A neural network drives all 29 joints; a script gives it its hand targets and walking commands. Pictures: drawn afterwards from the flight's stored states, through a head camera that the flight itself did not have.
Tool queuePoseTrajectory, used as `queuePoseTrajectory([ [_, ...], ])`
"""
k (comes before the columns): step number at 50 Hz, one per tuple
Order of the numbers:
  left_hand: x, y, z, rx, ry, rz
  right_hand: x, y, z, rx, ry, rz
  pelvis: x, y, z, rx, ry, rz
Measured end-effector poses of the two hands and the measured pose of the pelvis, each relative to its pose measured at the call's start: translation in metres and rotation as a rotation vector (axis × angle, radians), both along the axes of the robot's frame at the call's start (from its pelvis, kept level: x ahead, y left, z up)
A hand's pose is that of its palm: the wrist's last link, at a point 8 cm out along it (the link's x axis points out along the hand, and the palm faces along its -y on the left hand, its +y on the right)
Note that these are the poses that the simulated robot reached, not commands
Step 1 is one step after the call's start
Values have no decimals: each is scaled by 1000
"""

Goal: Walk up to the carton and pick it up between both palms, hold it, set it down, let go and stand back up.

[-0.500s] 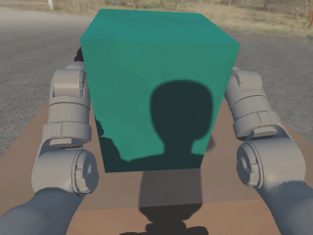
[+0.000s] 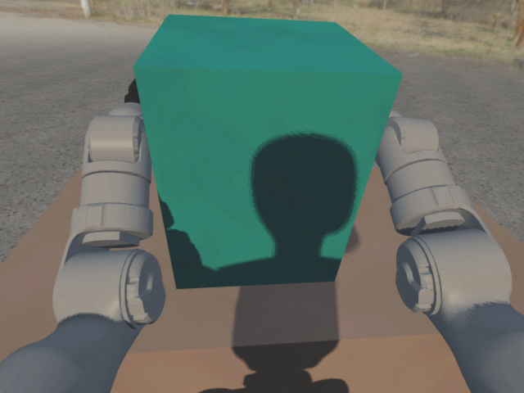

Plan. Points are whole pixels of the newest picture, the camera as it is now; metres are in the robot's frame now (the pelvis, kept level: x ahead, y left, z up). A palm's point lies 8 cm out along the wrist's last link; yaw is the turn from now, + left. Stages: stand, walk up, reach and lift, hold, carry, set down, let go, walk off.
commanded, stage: hold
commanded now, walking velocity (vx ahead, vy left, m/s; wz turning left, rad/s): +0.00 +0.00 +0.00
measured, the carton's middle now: (256, 155) +0.34 +0.00 +0.28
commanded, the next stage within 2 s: set down in 0.14 s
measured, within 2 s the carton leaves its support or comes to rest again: neither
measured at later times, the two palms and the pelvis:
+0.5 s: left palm (134, 99) +0.41 +0.16 +0.34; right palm (357, 101) +0.39 -0.15 +0.34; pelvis +0.01 +0.00 +0.00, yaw +0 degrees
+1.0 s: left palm (139, 144) +0.43 +0.17 +0.26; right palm (334, 136) +0.43 -0.14 +0.27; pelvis +0.02 +0.01 +0.00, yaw +0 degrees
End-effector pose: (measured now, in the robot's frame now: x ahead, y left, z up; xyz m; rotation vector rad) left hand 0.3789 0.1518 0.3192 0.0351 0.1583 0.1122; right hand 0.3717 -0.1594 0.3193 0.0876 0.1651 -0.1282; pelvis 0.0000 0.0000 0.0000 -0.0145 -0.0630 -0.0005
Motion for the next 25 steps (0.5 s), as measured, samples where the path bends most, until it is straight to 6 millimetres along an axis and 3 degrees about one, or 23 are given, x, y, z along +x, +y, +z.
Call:
queuePoseTrajectory([
  [9, 1, 1, -1, -5, 4, -2, 0, 1, 1, -2, 3, 0, 0, 0, 0, 0, 0, 0],
  [15, 5, 5, 3, -29, -18, -8, 3, 5, 14, -9, -18, -4, 1, 0, 0, 0, 1, 0],
  [25, 27, 8, 20, -7, -110, -32, 22, 7, 24, -1, -110, -13, 9, 1, 1, -1, 15, 0],
])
